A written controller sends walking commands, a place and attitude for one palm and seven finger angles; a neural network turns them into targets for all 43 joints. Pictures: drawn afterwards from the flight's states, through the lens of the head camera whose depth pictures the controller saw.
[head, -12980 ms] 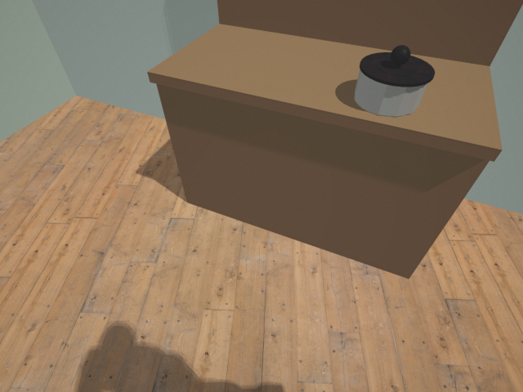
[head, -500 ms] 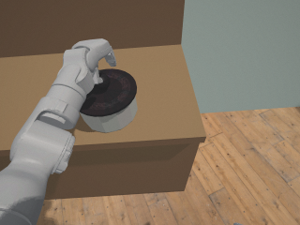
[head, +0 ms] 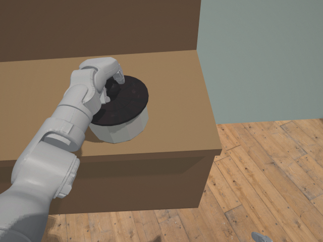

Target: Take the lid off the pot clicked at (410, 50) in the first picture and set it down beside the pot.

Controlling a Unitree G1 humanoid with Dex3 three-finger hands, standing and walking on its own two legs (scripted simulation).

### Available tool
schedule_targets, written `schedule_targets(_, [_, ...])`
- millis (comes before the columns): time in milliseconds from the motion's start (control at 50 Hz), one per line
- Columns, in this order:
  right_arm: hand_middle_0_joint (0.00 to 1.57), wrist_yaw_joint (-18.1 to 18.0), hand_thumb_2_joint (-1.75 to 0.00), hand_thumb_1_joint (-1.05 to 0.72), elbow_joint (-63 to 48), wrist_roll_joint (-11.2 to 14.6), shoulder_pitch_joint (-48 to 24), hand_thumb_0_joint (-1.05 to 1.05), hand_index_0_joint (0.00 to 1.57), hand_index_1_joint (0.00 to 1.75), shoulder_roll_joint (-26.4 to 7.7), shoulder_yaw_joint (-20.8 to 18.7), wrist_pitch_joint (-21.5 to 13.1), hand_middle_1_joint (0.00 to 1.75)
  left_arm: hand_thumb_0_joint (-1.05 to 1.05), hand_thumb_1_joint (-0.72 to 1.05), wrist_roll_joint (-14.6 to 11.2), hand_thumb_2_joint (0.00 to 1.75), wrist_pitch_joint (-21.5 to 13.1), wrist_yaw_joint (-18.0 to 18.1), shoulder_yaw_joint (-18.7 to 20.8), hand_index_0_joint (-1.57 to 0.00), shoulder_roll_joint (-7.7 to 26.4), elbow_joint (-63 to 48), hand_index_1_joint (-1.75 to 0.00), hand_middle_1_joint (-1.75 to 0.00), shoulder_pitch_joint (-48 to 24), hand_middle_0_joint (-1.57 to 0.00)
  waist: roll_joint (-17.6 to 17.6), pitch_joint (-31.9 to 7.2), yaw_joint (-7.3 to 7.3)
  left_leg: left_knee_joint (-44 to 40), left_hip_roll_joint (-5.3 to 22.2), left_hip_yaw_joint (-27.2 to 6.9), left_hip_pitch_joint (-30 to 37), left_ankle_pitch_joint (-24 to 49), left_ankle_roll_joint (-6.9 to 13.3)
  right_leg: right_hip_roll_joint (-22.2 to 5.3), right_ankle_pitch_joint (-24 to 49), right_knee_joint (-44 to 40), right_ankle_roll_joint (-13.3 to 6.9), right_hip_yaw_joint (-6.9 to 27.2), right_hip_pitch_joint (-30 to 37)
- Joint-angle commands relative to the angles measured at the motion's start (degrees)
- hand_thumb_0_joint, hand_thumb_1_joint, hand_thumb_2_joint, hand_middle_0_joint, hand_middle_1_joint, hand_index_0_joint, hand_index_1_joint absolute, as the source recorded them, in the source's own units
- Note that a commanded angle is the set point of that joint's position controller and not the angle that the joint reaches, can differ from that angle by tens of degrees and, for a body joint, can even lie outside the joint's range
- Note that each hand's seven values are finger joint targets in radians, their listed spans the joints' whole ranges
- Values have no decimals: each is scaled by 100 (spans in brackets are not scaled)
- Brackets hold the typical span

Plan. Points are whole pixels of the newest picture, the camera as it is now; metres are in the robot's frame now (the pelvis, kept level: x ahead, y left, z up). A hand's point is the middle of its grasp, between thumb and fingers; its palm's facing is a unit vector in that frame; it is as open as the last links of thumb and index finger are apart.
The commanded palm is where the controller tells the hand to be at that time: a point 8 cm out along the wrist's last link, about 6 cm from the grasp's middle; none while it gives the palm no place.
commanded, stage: lower the open fingers around the knob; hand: left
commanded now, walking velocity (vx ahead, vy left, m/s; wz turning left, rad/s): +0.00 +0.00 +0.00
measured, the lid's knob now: (110, 88) +0.51 +0.14 +0.11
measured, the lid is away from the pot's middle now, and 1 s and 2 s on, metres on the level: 0.01 0.01 0.01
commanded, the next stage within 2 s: close the fingers and squeeze the knob in 0.26 s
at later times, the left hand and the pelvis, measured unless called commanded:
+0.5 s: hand (108, 90) +0.48 +0.13 +0.13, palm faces -0.35 -0.05 -0.94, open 10.2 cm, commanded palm +0.47 +0.14 +0.19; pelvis +0.00 +0.00 +0.00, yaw -1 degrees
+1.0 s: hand (105, 90) +0.47 +0.14 +0.13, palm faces -0.34 -0.06 -0.94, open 8.4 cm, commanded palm +0.46 +0.14 +0.19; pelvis +0.00 +0.00 +0.00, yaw -1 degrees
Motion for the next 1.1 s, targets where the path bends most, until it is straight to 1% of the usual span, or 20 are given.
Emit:
schedule_targets(0, [20,-13,-90,-90,-500,-8,41,0,20,30,-747,-187,-59,30,0,-35,-4,154,44,257,403,-84,908,-442,-8,-8,-2846,-84,-775,-1831,-144,0,-141,-207,1081,1829,255,310,2256,-177,-248,-69,312])
schedule_targets(40, [20,-13,-90,-90,-500,3,-30,0,20,30,-710,-186,-38,30,0,-35,49,154,61,273,116,-84,655,-513,-8,-8,-3135,-84,-628,-1885,-213,15,-145,-206,1173,1724,247,314,2116,-141,-245,-60,162])
schedule_targets(120, [20,-55,-90,-90,-512,-51,57,0,20,30,-718,-192,-65,30,0,-35,61,154,-5,329,541,-84,1101,-506,-8,-8,-3126,-84,-584,-2284,-160,84,-153,-213,1259,1908,269,310,2349,-112,-247,1,418])
schedule_targets(200, [20,-75,-90,-90,-542,-47,90,0,20,30,-701,-203,-113,30,0,-35,38,154,-108,331,499,-84,1075,-824,-8,-8,-3364,-84,-598,-2403,-169,87,-131,-233,1326,2124,291,300,2507,-137,-245,-6,480])
schedule_targets(220, [20,-73,-90,-90,-529,-55,121,0,20,30,-726,-210,-114,30,0,-35,103,154,-131,364,694,-84,1340,-799,-8,-8,-3298,-84,-535,-2491,-128,104,-111,-248,1393,2297,288,303,2582,-101,-244,17,523])
schedule_targets(260, [20,-36,-90,-90,-544,-53,123,0,20,30,-670,-218,-137,30,0,-35,103,154,-142,378,374,-84,936,-893,-8,-8,-3309,-84,-425,-2441,-162,119,-98,-284,1524,2462,272,323,2501,-101,-235,-36,348])
schedule_targets(340, [20,-29,-90,-90,-473,-35,168,0,20,30,-754,-193,-65,30,0,-35,99,154,-33,430,630,-84,1246,-380,-8,-8,-2970,-84,-736,-2021,-127,-2,-122,-199,1058,1917,273,331,2359,-168,-231,-38,439])
schedule_targets(360, [20,-44,-90,-90,-495,-24,141,0,20,30,-753,-197,-77,30,0,-15,110,105,-39,449,702,-56,1359,-510,-58,-58,-3089,-56,-703,-2075,-108,-8,-128,-181,1035,1891,285,317,2424,-165,-236,-11,525])
schedule_targets(380, [20,-52,-90,-90,-518,-24,118,0,20,30,-733,-188,-106,30,0,-14,118,105,-48,454,577,-55,1263,-657,-60,-60,-3247,-55,-595,-2202,-130,-4,-142,-207,1127,1905,287,318,2418,-152,-238,-7,521])
schedule_targets(460, [20,-50,-90,-90,-490,-61,221,0,20,30,-720,-240,-204,30,0,-10,141,106,-135,494,726,-55,1389,-904,-69,-69,-3349,-55,-351,-2549,-117,85,-97,-288,1528,2347,281,330,2488,-119,-246,-6,462])
schedule_targets(520, [20,-5,-90,-90,-471,-65,209,0,20,30,-712,-242,-164,30,0,-7,126,106,-72,475,539,-55,1071,-630,-75,-75,-2961,-55,-466,-2397,-114,104,-83,-268,1440,2476,266,337,2531,-114,-234,-42,398])
schedule_targets(580, [20,9,-90,-90,-486,-34,135,0,20,30,-735,-233,-123,30,0,-4,111,105,2,467,520,-55,1077,-639,-79,-79,-3026,-55,-594,-2194,-121,58,-96,-223,1278,2235,273,339,2473,-133,-236,-40,385])
schedule_targets(640, [20,20,-90,-90,-527,-62,120,0,20,30,-708,-251,-162,30,0,-1,122,104,-61,475,632,-56,1214,-1122,-84,-84,-3210,-56,-364,-2566,-92,132,-74,-293,1622,2647,276,327,2613,-95,-236,-12,452])
schedule_targets(680, [20,13,-90,-90,-473,-46,128,0,20,30,-720,-210,-104,30,0,1,150,104,43,482,589,-56,1147,-545,-86,-86,-2860,-56,-583,-2169,-90,64,-91,-236,1285,2332,258,339,2470,-124,-234,-53,396])
schedule_targets(800, [20,-31,-90,-90,-560,-37,30,0,20,30,-689,-212,-123,30,0,8,44,101,8,429,486,-59,1042,-903,-93,-93,-3237,-59,-540,-2324,-130,56,-119,-214,1328,2144,286,310,2502,-151,-241,-17,489])
schedule_targets(840, [20,-41,-90,-90,-535,-44,53,0,20,30,-710,-203,-119,30,0,11,112,100,20,433,652,-60,1292,-796,-94,-94,-3185,-60,-585,-2323,-107,45,-125,-210,1308,2052,282,313,2488,-139,-233,-6,537])
schedule_targets(900, [20,-42,-90,-90,-546,-28,36,0,20,30,-697,-205,-100,30,0,14,77,97,5,367,470,-62,1026,-710,-97,-97,-3075,-62,-559,-2225,-134,51,-114,-194,1249,2129,277,295,2500,-165,-242,-9,481])
schedule_targets(940, [20,-40,-90,-90,-577,-38,19,0,20,30,-712,-198,-103,30,0,17,104,96,-46,374,673,-63,1345,-909,-98,-98,-3137,-63,-458,-2358,-92,68,-125,-208,1344,2150,281,298,2538,-148,-239,14,566])
schedule_targets(1020, [20,5,-90,-90,-572,-26,-21,0,20,30,-682,-209,-67,30,0,22,70,92,-19,333,363,-65,897,-790,-100,-100,-2853,-65,-452,-2174,-131,114,-95,-237,1410,2364,259,321,2480,-135,-240,-43,337])
schedule_targets(1080, [20,-4,-90,-90,-574,-30,2,0,20,30,-709,-208,-60,30,0,26,34,89,16,347,620,-68,1229,-904,-102,-102,-2986,-68,-471,-2300,-90,73,-119,-227,1379,2174,270,316,2505,-154,-241,-13,503])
